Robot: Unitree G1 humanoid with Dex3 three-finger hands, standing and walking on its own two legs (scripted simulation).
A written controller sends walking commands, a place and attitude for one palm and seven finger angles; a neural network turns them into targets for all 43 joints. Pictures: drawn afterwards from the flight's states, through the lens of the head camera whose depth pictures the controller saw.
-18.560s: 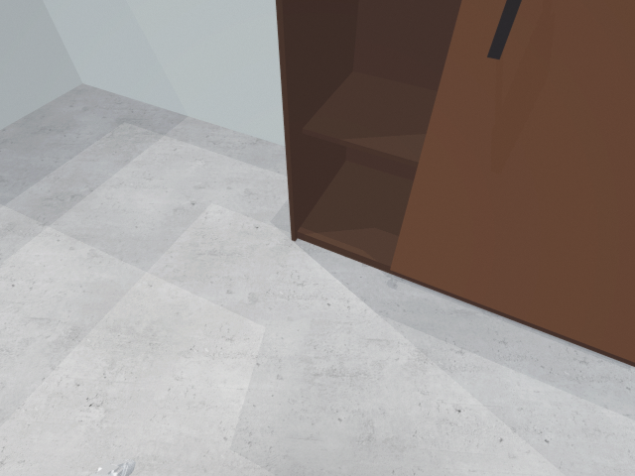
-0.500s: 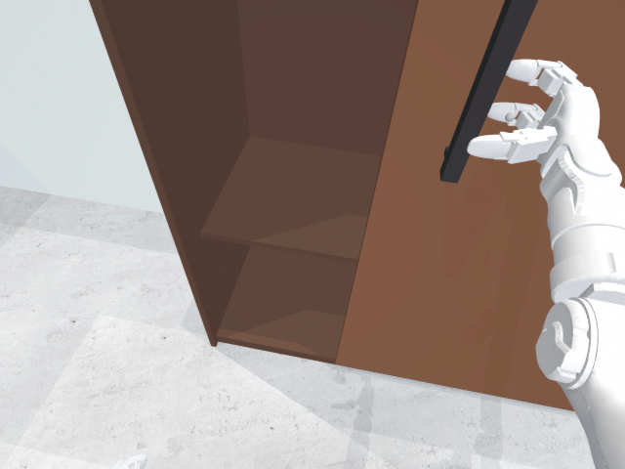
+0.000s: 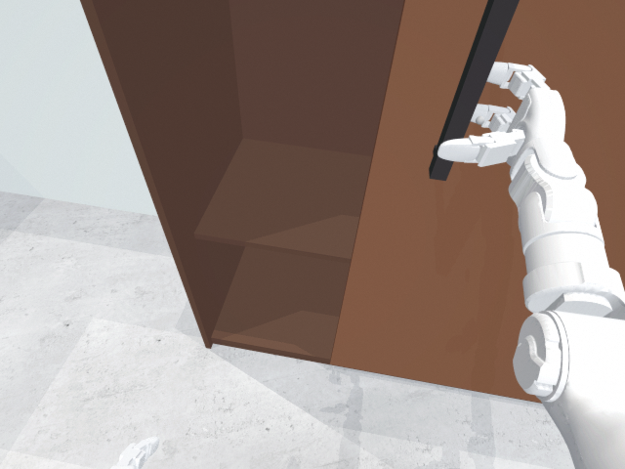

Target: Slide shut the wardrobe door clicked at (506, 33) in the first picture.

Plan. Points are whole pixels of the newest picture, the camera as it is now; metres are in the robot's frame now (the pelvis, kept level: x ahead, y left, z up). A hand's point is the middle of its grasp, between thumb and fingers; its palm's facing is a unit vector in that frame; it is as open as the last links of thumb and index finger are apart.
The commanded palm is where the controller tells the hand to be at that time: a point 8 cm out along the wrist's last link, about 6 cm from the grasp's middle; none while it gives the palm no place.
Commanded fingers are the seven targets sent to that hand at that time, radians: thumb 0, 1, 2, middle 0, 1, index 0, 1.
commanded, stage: slide the fingers in behind the handle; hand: right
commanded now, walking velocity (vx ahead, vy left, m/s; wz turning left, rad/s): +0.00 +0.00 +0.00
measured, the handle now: (467, 81) +0.53 -0.12 +0.26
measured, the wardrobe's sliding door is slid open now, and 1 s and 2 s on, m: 0.41 0.41 0.41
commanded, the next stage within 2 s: grip the handle and tug to test in 1.22 s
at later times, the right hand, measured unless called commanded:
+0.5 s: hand (464, 115) +0.48 -0.11 +0.24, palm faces +0.07 +1.00 +0.01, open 14.0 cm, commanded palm +0.45 -0.16 +0.24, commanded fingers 0.00 0.50 -0.30 0.30 1.20 0.30 1.20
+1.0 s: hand (451, 112) +0.48 -0.10 +0.24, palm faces +0.06 +1.00 +0.01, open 14.0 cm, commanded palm +0.45 -0.15 +0.24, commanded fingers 0.00 0.50 -0.30 0.30 1.20 0.30 1.20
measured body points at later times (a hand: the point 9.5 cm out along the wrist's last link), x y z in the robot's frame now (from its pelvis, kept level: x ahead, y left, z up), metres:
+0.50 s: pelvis +0.01 +0.01 +0.00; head +0.02 +0.02 +0.45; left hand +0.09 +0.27 -0.12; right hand +0.47 -0.17 +0.24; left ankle -0.03 +0.12 -0.74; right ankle +0.02 -0.11 -0.74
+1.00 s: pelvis +0.01 +0.01 +0.00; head +0.01 +0.03 +0.45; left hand +0.10 +0.26 -0.12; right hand +0.47 -0.15 +0.25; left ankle -0.03 +0.12 -0.74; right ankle +0.02 -0.11 -0.74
